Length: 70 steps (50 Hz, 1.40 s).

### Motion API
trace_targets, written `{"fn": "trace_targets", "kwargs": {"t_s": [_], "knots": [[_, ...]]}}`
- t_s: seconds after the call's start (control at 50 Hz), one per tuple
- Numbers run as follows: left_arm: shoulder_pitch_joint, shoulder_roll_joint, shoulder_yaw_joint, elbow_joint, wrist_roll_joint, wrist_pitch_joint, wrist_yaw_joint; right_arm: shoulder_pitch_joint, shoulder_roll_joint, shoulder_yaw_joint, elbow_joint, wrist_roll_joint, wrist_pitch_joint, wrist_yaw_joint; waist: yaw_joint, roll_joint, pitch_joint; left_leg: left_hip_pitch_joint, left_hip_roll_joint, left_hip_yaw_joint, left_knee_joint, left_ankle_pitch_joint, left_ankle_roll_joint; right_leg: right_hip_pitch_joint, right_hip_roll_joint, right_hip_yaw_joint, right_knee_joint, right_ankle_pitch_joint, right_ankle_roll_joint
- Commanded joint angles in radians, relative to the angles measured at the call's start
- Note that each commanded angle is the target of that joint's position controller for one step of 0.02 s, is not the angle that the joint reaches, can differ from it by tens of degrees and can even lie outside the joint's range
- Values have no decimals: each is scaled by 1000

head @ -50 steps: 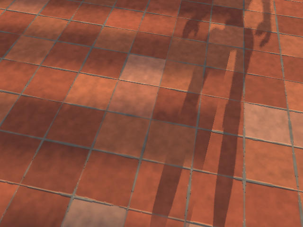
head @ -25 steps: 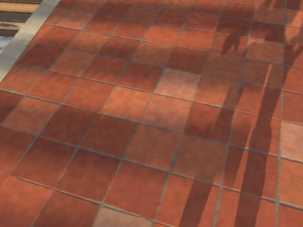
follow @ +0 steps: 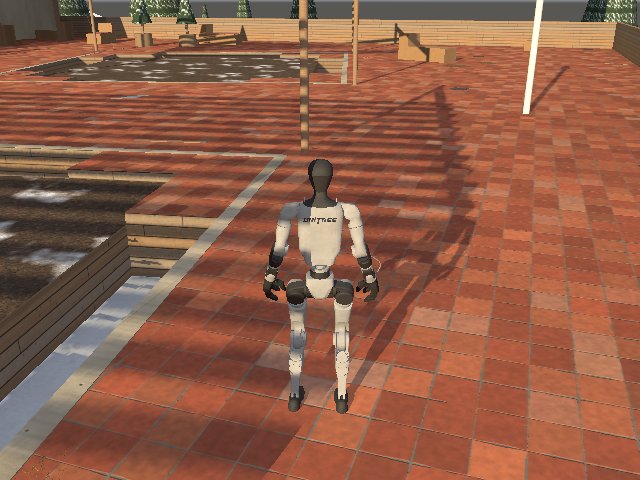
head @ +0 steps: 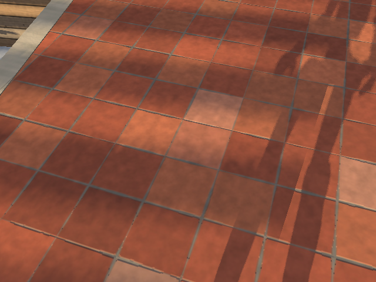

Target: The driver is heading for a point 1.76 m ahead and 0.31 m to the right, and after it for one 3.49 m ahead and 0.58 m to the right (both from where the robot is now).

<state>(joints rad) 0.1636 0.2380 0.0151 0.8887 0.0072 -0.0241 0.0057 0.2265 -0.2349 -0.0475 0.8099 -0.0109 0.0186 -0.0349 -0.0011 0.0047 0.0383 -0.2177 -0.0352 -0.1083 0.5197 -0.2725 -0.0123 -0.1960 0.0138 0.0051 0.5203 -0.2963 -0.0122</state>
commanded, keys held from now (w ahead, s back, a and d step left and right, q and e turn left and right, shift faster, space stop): no key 1.00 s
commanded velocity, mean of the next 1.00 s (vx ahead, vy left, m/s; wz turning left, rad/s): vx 0.00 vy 0.00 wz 0.00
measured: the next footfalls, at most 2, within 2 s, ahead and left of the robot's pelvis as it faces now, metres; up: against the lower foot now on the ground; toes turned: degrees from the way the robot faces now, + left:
left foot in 1.34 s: +0.10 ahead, +0.14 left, +0.00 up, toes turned +1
right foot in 1.82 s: +0.48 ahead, -0.09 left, +0.00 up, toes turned -3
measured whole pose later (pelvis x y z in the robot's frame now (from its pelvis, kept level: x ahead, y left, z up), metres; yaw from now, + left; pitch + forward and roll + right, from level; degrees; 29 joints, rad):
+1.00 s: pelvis +0.00 -0.02 +0.00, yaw -1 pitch -1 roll +0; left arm 0.24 0.22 0.00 1.06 0.00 -0.02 0.02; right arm 0.24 -0.21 -0.02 1.10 0.00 0.00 -0.05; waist 0.01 0.01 0.04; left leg -0.19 0.00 -0.11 0.45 -0.24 -0.04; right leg -0.18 0.04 0.00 0.46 -0.26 -0.04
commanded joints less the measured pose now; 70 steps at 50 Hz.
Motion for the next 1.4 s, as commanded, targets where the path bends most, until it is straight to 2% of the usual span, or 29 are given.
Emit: {"fn": "trace_targets", "kwargs": {"t_s": [0.02,0.24,0.44,0.72,1.02,1.04,1.06,1.08,1.1,1.12,1.14,1.16,1.18,1.22,1.26,1.3,1.32,1.34,1.36,1.38,1.4], "knots": [[-13,112,22,-27,-1,-12,3,5,-111,-28,-34,1,-11,-7,1,-6,-34,42,51,-43,-66,210,17,-35,-62,67,-112,116,-22],[6,117,16,58,-4,-11,8,12,-103,-26,59,4,-12,-14,6,-6,-17,55,46,-26,-87,207,7,-30,-56,69,-141,107,-29],[30,114,11,106,-5,-7,13,20,-98,-19,143,7,-15,-17,9,-5,-8,48,44,-12,-102,196,1,-20,-50,68,-155,112,-36],[72,104,6,137,-6,-2,17,37,-86,-3,227,9,-18,-20,10,-5,1,34,44,2,-113,182,-3,-12,-43,66,-163,127,-41],[118,86,3,151,-8,1,19,59,-73,10,273,10,-20,-22,9,-4,10,20,44,11,-117,170,-5,-9,-39,65,-165,138,-44],[135,79,2,160,-7,3,20,77,-58,14,283,10,-19,-22,9,-13,-14,29,30,29,-111,93,-5,0,-35,65,-181,26,-46],[142,95,8,162,-12,6,24,76,-53,15,285,13,-18,-24,13,-33,0,3,4,60,-75,-19,0,-9,-36,81,-203,-146,-60],[150,134,21,159,-20,8,28,64,-56,14,277,17,-21,-24,22,-76,24,-53,-26,97,-5,-145,7,-22,-66,136,-235,-329,-92],[181,163,31,160,-26,7,30,37,-58,15,259,18,-30,-22,38,-125,53,-141,-29,117,82,-200,14,-18,-146,250,-297,-487,-140],[204,195,43,158,-27,1,31,5,-55,17,236,21,-46,-16,51,-170,82,-206,-2,123,187,-187,22,-22,-251,388,-365,-567,-199],[208,206,51,153,-24,-8,33,-23,-57,17,219,26,-63,-8,55,-171,121,-255,42,101,278,-172,32,-47,-325,485,-410,-553,-245],[206,196,52,146,-17,-20,31,-38,-63,13,210,31,-76,0,54,-157,139,-325,74,77,366,-210,41,-22,-358,522,-423,-490,-268],[199,180,50,137,-17,-29,28,-34,-68,9,207,35,-88,8,44,-132,135,-381,101,64,407,-235,51,23,-366,516,-417,-425,-266],[166,162,50,112,-35,-38,24,-34,-68,5,201,42,-109,21,24,-99,105,-353,124,73,281,-203,66,60,-314,396,-397,-288,-213],[140,179,53,99,-45,-32,22,-8,-50,4,214,41,-121,28,-3,-107,61,-152,79,142,92,-103,58,-17,-226,245,-353,-180,-174],[143,184,54,92,-49,-20,19,125,-49,-8,276,39,-117,31,-56,-87,19,120,1,216,-27,59,34,-162,-165,167,-256,-180,-159],[135,159,45,85,-45,-22,16,199,-57,-15,299,39,-110,29,-88,-54,9,214,5,194,-55,45,35,-226,-136,139,-171,-162,-140],[107,91,24,68,-34,-31,7,292,-106,-28,307,36,-110,22,-127,95,-12,316,161,-35,-170,-75,82,-333,-59,39,107,-96,-85],[104,23,9,23,-21,-53,4,396,-238,-51,307,31,-114,26,-131,321,-61,427,392,-464,-320,-223,218,-540,43,-36,427,-228,-41],[92,66,19,10,-47,-67,4,369,-211,-39,315,12,-130,36,-106,238,-25,353,469,-650,-383,-431,303,-627,4,64,626,-262,-57],[62,108,26,-4,-65,-78,-2,259,-154,-21,276,15,-144,42,-68,139,67,291,437,-557,-387,-453,275,-698,-61,95,690,-157,-79]]}}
